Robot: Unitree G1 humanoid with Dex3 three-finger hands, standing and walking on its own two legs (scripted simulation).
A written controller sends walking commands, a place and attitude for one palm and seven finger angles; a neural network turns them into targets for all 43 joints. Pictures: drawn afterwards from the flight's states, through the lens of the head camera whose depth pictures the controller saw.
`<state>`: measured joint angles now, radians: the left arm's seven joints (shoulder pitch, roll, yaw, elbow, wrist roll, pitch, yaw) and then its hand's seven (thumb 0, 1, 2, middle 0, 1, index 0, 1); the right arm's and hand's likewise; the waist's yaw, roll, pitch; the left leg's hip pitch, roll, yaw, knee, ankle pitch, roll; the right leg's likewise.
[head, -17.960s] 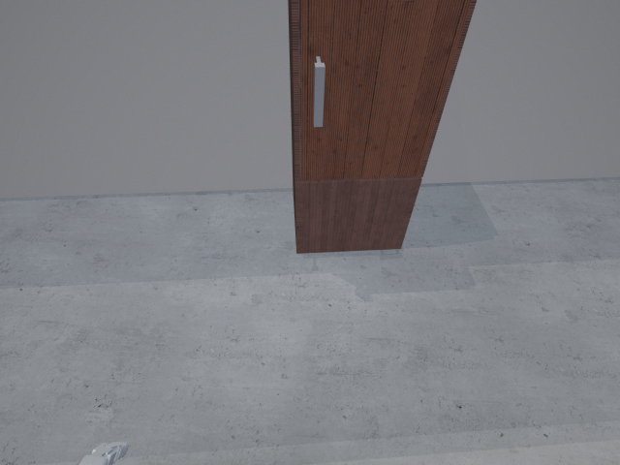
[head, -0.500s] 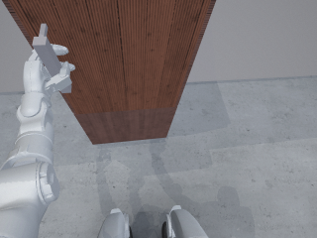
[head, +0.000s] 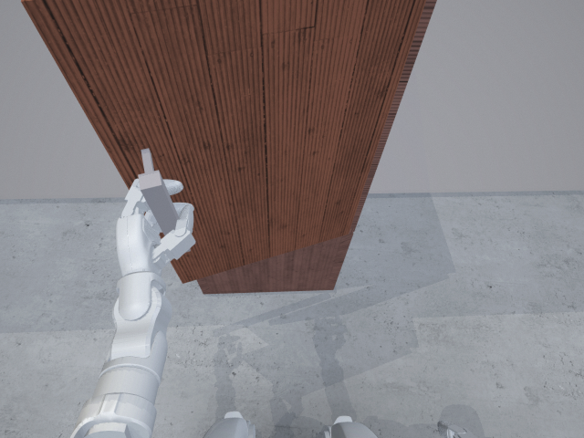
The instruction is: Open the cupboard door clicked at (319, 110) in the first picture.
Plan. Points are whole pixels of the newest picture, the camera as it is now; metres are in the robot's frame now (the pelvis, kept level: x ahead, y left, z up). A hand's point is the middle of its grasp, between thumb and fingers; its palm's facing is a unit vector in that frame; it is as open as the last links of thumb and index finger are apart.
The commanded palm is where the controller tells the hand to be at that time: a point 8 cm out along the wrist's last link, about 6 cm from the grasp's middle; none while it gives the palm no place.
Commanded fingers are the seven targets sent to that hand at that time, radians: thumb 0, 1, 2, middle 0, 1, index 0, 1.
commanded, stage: pull the door open along its arc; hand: left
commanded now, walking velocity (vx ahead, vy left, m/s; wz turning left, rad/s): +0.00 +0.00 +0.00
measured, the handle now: (165, 205) +0.43 +0.19 +0.04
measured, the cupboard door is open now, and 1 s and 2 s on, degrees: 17 43 46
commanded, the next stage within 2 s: open thumb and fingers to let go in 0.42 s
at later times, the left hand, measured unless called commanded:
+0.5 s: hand (267, 326) +0.25 +0.04 +0.04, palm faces +0.35 -0.94 -0.03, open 6.2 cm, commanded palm +0.21 +0.08 +0.04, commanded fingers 0.00 0.90 0.90 -0.40 -1.35 -0.40 -1.35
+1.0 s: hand (262, 321) +0.26 +0.04 +0.04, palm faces +0.42 -0.91 -0.01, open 11.8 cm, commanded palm +0.21 +0.09 +0.04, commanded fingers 0.00 -0.50 0.30 -0.28 -1.05 -0.28 -1.05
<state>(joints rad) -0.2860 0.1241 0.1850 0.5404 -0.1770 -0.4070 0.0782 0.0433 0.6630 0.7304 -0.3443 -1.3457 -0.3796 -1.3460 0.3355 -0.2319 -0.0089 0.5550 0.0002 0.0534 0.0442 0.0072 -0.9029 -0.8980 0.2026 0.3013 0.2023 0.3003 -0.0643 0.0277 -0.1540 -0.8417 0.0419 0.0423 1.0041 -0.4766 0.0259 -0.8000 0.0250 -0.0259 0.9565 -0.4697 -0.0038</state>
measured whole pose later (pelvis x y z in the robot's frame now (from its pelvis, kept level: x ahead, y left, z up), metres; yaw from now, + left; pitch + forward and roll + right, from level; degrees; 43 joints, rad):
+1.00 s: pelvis -0.01 -0.06 -0.01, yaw +5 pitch +13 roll +2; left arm 0.21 -0.09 -0.21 0.10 0.08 -0.32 0.51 0.01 -0.17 0.44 -0.32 -1.23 -0.34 -1.23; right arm 0.21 -0.20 -0.01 0.56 -0.07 -0.03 0.00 0.01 -0.90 -0.90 0.20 0.30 0.20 0.30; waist -0.01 0.03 -0.15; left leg -0.78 0.01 -0.04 1.00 -0.46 -0.05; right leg -0.74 0.00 -0.11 1.04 -0.53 -0.08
